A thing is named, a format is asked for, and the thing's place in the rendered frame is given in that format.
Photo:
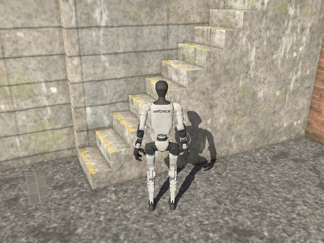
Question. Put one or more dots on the stairs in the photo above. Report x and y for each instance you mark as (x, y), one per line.
(245, 82)

